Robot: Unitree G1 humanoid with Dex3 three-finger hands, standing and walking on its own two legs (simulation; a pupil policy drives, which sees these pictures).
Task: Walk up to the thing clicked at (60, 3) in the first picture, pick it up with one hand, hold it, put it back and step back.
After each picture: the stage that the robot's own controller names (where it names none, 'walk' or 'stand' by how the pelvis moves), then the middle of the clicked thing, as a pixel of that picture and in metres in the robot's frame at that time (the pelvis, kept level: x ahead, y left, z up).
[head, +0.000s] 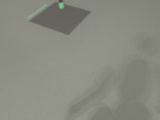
stand; (61, 4) +2.33 +0.38 -0.72
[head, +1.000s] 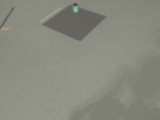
walk; (75, 7) +2.21 +0.30 -0.71
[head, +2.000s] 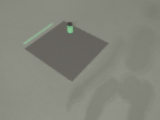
walk; (70, 27) +1.54 +0.28 -0.69
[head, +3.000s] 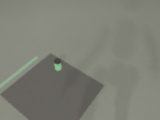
walk; (57, 64) +1.05 +0.25 -0.71
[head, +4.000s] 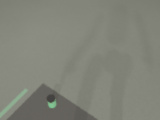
walk; (51, 101) +0.63 +0.26 -0.71
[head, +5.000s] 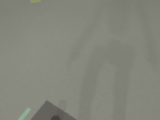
stand; out of the picture +0.44 +0.25 -0.70
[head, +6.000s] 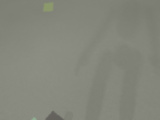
stand; out of the picture +0.39 +0.22 -0.72
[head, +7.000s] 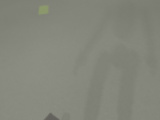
stand; out of the picture +0.40 +0.24 -0.73
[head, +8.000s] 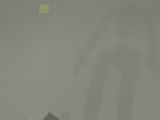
stand; out of the picture +0.39 +0.24 -0.73
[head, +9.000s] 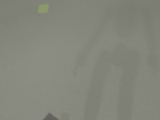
stand; out of the picture +0.39 +0.24 -0.73
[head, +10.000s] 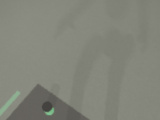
go down; (48, 108) +0.42 +0.24 -0.64
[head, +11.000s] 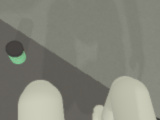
go down; (16, 53) +0.47 +0.27 -0.29
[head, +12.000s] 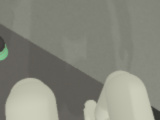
close in; out of the picture +0.46 +0.29 -0.27
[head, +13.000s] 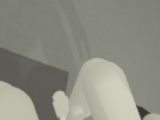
close; out of the picture +0.44 +0.32 -0.22
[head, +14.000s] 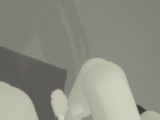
lift; out of the picture +0.42 +0.31 -0.23
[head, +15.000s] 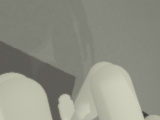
lift; out of the picture +0.38 +0.26 -0.21
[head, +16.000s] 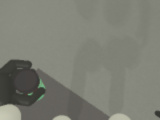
lift; (31, 86) +0.33 +0.19 +0.00
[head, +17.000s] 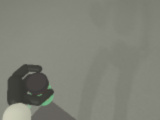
hold; (40, 89) +0.33 +0.17 +0.02
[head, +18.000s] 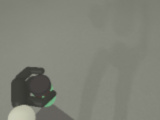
hold; (43, 91) +0.33 +0.17 +0.01
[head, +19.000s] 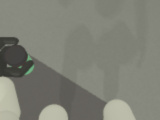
crouch; (20, 61) +0.42 +0.22 -0.07
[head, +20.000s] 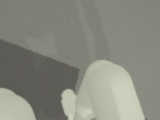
lower; out of the picture +0.44 +0.30 -0.22
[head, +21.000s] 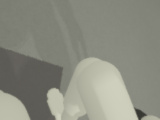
lower; out of the picture +0.43 +0.31 -0.23
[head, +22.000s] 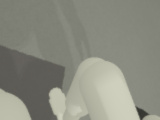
lower; out of the picture +0.44 +0.33 -0.23
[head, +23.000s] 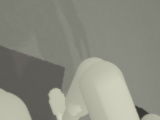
lower; out of the picture +0.44 +0.33 -0.23
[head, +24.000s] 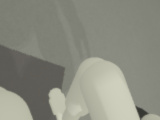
rest; out of the picture +0.44 +0.33 -0.23
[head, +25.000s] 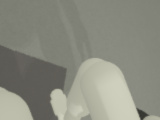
withdraw; out of the picture +0.44 +0.30 -0.24
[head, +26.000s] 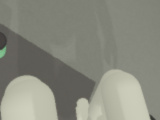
stand; out of the picture +0.45 +0.26 -0.26
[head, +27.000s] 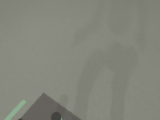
stand; (56, 119) +0.41 +0.19 -0.63
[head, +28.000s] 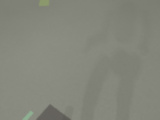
stand; out of the picture +0.42 +0.19 -0.67
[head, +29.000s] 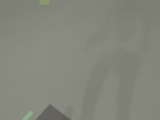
stand; out of the picture +0.41 +0.19 -0.67
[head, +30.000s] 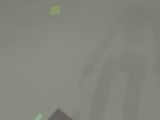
stand; out of the picture +0.43 +0.18 -0.72
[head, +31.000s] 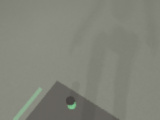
walk; (71, 102) +0.49 +0.17 -0.71
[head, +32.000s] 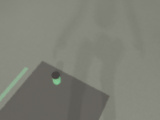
walk; (56, 78) +0.71 +0.21 -0.71
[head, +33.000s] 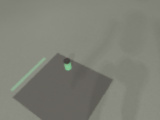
stand; (67, 64) +1.03 +0.27 -0.70
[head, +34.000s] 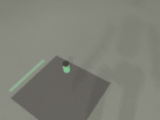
stand; (66, 66) +1.05 +0.23 -0.72
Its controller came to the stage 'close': yes
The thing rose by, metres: 0.73
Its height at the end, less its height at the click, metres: +0.00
